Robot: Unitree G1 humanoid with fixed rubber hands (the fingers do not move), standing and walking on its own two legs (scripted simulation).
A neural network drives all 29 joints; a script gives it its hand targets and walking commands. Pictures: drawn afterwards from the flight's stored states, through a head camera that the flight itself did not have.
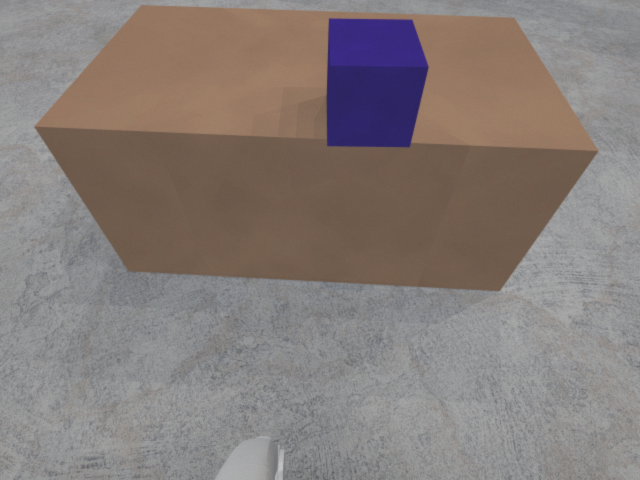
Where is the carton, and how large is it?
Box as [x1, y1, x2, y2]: [327, 19, 428, 146]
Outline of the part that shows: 329,19 327,69 327,145 409,146 428,67 412,20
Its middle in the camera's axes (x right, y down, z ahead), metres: +0.12 -0.39 +0.95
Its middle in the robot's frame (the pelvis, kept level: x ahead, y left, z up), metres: +0.97 -0.08 -0.02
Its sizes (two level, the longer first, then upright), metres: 0.234 0.203 0.201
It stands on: a pedestal, 0.65 m high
